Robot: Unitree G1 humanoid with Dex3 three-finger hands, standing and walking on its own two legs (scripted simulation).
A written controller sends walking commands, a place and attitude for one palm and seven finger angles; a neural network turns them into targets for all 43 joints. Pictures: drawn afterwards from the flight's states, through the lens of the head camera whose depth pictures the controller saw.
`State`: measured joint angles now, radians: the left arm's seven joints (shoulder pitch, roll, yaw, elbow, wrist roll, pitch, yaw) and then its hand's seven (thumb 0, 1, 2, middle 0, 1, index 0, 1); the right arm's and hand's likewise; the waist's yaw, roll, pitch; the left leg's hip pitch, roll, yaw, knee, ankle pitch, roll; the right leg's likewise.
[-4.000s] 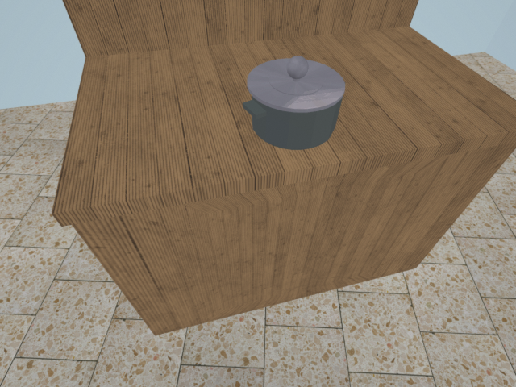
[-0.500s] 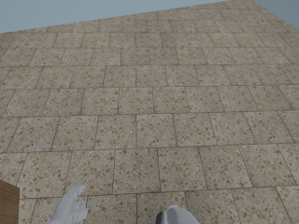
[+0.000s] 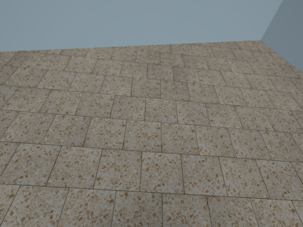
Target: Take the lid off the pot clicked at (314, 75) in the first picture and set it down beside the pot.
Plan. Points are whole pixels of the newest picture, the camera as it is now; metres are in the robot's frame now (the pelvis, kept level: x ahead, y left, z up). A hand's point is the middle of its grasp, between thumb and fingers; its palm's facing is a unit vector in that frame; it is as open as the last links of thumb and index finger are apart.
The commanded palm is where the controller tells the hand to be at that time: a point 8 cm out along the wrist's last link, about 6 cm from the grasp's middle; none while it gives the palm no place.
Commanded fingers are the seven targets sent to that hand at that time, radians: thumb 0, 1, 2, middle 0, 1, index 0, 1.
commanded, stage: turn to face it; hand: left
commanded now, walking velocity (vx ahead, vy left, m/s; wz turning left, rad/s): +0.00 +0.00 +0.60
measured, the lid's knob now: out of the picture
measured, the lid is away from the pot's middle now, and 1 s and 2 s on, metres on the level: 0.00 0.00 0.00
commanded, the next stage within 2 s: none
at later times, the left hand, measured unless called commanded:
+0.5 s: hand out of the picture +0.06 +0.15 -0.13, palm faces +0.33 -0.89 -0.31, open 7.4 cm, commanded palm none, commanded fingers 0.00 0.90 0.90 -0.20 -0.30 -0.20 -0.30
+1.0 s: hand out of the picture -0.09 +0.16 -0.17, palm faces +0.64 -0.73 -0.26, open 7.4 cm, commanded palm none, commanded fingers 0.00 0.90 0.90 -0.20 -0.30 -0.20 -0.30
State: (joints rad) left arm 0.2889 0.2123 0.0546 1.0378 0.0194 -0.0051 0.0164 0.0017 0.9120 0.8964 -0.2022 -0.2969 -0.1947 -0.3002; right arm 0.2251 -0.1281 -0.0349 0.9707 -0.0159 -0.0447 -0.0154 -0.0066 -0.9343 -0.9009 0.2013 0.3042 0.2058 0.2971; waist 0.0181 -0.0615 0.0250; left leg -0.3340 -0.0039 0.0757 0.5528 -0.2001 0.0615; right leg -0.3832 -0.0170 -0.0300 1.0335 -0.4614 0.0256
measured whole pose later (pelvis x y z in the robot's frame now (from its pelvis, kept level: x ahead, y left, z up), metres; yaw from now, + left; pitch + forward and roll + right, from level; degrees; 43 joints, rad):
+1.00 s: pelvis +0.00 -0.05 +0.00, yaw +37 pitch -1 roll +0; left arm 0.22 0.29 0.08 0.91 0.02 0.06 0.01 0.00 0.91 0.90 -0.20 -0.30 -0.20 -0.30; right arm 0.14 -0.20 -0.05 0.88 -0.01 0.03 0.01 0.00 -0.91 -0.90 0.20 0.30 0.21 0.30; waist 0.03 -0.07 0.08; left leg -0.31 -0.03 0.00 0.55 -0.23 0.03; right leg -0.51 -0.09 -0.01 1.13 -0.38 0.09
